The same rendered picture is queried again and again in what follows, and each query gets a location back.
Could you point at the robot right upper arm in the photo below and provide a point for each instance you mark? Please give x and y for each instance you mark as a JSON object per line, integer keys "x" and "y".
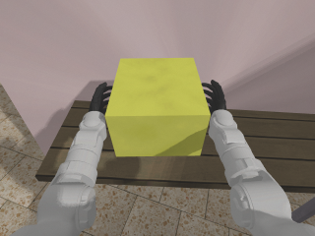
{"x": 263, "y": 209}

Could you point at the robot left forearm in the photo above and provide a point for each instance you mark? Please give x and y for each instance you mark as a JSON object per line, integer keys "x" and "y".
{"x": 84, "y": 154}

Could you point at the robot right forearm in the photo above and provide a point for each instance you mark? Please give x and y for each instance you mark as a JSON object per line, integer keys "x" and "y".
{"x": 235, "y": 154}

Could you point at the carton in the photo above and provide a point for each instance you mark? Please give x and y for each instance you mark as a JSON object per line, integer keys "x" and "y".
{"x": 157, "y": 107}

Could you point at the table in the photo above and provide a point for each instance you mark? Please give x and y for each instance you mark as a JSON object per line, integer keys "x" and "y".
{"x": 283, "y": 141}

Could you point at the robot right hand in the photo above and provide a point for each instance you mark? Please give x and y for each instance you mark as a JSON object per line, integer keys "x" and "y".
{"x": 216, "y": 99}

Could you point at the robot left upper arm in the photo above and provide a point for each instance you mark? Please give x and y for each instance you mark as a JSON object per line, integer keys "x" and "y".
{"x": 65, "y": 210}

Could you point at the robot left hand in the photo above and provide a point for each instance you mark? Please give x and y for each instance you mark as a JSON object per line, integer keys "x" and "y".
{"x": 98, "y": 101}

